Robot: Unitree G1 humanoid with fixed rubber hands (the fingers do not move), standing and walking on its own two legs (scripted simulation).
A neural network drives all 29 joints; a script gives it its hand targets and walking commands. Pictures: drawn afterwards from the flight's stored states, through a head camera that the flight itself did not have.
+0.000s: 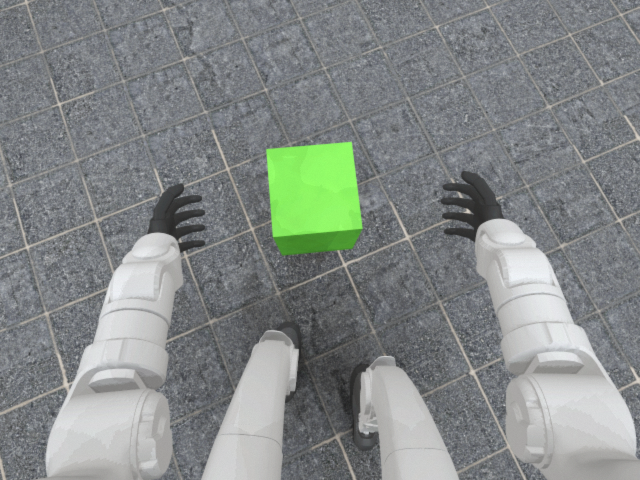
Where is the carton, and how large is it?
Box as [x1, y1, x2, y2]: [266, 142, 362, 255]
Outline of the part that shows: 351,142 266,149 273,237 282,255 345,249 352,247 362,228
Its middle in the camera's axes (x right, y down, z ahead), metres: -0.02 -0.08 +1.00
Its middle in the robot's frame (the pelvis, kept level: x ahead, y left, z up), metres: +0.57 +0.06 -0.57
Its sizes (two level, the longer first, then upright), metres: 0.210 0.200 0.250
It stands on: the floor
